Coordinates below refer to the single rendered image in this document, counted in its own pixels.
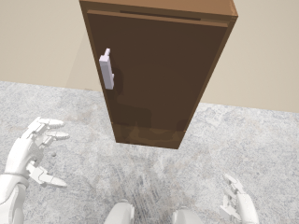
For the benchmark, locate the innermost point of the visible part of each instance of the left robot hand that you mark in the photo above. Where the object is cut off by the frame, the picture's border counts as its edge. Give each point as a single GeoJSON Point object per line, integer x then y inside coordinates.
{"type": "Point", "coordinates": [20, 157]}

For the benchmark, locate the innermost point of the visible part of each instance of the left robot forearm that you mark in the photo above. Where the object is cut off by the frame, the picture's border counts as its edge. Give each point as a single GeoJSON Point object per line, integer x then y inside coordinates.
{"type": "Point", "coordinates": [12, 197]}

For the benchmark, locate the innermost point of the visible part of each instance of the robot right thigh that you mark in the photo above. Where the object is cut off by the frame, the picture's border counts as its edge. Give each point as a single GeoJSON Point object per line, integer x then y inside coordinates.
{"type": "Point", "coordinates": [184, 216]}

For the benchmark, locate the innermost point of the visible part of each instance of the cupboard door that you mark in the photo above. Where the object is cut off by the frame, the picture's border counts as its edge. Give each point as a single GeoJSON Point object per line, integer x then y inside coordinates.
{"type": "Point", "coordinates": [159, 64]}

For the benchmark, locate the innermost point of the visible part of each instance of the right robot hand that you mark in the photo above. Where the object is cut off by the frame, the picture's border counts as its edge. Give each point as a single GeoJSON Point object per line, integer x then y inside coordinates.
{"type": "Point", "coordinates": [242, 209]}

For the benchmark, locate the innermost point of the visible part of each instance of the handle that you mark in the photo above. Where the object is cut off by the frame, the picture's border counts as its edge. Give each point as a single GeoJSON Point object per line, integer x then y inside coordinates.
{"type": "Point", "coordinates": [106, 70]}

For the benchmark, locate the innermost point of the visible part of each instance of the robot right shin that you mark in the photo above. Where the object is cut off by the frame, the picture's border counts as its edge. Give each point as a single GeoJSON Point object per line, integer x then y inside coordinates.
{"type": "Point", "coordinates": [184, 208]}

